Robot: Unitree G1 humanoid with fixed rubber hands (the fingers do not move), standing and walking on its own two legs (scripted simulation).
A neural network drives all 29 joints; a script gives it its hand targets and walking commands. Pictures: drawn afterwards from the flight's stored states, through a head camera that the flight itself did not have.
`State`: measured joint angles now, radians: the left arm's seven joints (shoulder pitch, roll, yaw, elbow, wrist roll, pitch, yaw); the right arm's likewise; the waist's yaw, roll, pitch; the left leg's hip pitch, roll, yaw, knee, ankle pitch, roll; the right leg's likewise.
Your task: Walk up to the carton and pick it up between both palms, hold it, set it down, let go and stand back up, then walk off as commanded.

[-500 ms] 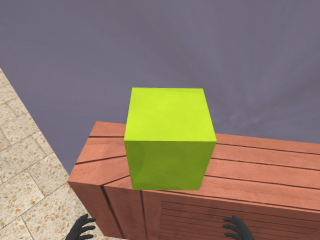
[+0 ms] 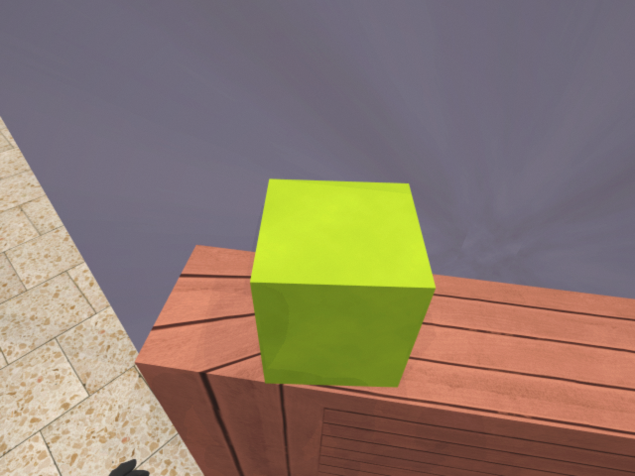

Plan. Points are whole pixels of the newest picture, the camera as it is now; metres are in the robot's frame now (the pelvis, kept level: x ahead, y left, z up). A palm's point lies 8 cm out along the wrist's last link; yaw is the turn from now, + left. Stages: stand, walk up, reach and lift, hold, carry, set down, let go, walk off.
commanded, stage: stand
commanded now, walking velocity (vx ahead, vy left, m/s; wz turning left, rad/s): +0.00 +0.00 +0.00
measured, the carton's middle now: (335, 285) +0.41 -0.02 +0.01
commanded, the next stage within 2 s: none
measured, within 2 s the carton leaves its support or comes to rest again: neither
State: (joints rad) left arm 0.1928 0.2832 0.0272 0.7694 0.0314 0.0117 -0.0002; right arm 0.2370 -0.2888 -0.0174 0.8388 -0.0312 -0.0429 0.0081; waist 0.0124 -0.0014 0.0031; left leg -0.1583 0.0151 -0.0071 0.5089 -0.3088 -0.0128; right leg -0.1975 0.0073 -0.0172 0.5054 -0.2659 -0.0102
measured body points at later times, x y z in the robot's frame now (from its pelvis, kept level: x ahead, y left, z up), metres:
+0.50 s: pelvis -0.01 +0.01 +0.01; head -0.03 +0.00 +0.46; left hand +0.04 +0.30 -0.12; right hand +0.07 -0.27 -0.13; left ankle -0.02 +0.13 -0.74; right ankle +0.01 -0.11 -0.74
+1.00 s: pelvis -0.02 +0.01 +0.01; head -0.03 +0.00 +0.46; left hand +0.04 +0.30 -0.12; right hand +0.06 -0.28 -0.13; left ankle -0.02 +0.13 -0.74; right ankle +0.01 -0.11 -0.74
